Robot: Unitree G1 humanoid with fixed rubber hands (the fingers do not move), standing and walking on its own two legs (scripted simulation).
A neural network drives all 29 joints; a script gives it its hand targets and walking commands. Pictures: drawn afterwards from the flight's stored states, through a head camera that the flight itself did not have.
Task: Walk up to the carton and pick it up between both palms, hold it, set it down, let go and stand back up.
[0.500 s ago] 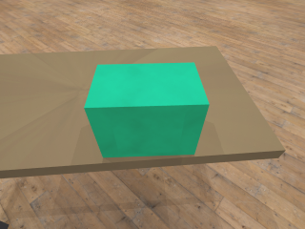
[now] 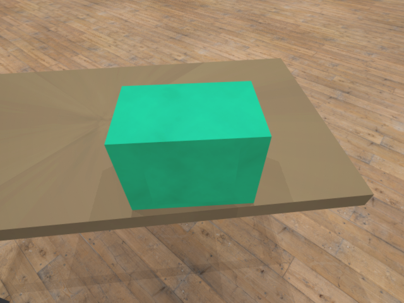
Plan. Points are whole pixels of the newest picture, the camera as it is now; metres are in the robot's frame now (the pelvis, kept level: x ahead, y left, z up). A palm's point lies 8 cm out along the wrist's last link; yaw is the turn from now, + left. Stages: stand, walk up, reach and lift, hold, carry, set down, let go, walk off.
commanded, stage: walk up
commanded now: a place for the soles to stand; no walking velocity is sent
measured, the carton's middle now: (190, 146) +0.44 +0.05 +0.09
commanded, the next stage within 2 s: reach and lift in 0.20 s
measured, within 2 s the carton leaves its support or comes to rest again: neither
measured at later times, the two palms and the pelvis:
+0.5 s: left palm (96, 295) +0.18 +0.24 -0.09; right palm out of the picture +0.17 -0.27 -0.10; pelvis -0.02 -0.01 -0.02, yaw +2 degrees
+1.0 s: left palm (76, 295) +0.17 +0.26 -0.05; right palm out of the picture +0.15 -0.23 -0.06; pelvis +0.01 -0.01 +0.01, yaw +0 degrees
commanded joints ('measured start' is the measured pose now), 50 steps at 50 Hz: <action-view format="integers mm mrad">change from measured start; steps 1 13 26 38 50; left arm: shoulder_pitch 32 -508 -142 -264 -57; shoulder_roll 130 213 147 246 176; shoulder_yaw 28 33 158 179 209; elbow -43 -401 -748 -855 -878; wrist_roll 0 -67 157 -6 -40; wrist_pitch -12 425 688 470 404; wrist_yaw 7 -7 -120 -66 -73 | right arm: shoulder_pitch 38 -500 -217 -147 38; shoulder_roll -126 -123 -156 27 -15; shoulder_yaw -22 -217 -91 -121 -104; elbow -25 -253 -432 -747 -903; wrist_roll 0 -133 95 3 38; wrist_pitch -7 -24 176 122 105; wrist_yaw -6 99 28 12 -6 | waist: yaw -2 -17 -24 -15 30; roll -19 -82 5 14 9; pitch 8 4 -6 -95 -16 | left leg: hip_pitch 87 -172 182 126 255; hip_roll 104 51 -15 5 -20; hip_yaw -108 -12 0 56 52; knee -77 134 119 -28 -115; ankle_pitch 13 -314 136 -4 324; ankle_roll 33 -48 -76 -50 -94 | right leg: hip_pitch -117 -214 -127 16 78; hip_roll -73 -14 26 -12 49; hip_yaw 65 -228 -223 -137 -169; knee -74 140 -29 -106 -229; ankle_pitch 160 -229 239 219 259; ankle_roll -62 -71 -35 -4 -2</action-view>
